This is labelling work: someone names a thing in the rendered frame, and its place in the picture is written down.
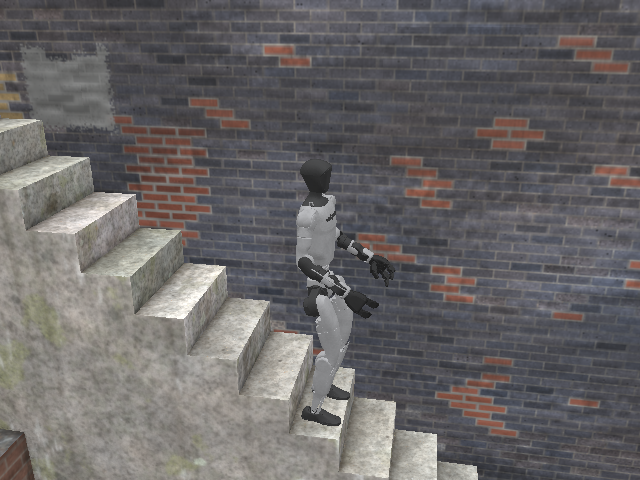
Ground stairs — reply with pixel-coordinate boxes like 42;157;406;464
0;115;478;480

